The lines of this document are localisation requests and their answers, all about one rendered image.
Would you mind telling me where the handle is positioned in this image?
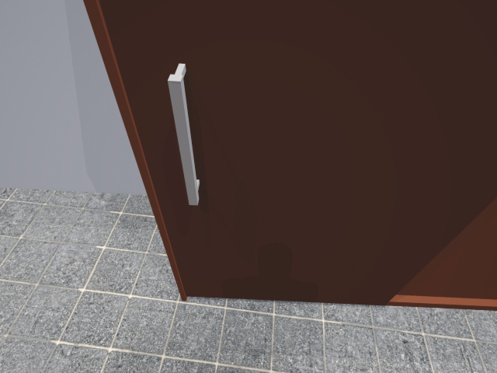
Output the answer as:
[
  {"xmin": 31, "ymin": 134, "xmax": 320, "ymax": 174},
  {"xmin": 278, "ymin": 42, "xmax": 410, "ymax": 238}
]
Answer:
[{"xmin": 168, "ymin": 64, "xmax": 200, "ymax": 205}]

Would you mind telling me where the wardrobe door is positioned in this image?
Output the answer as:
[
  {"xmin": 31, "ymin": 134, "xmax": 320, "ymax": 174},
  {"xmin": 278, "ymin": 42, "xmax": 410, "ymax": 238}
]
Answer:
[
  {"xmin": 397, "ymin": 198, "xmax": 497, "ymax": 299},
  {"xmin": 99, "ymin": 0, "xmax": 497, "ymax": 305}
]

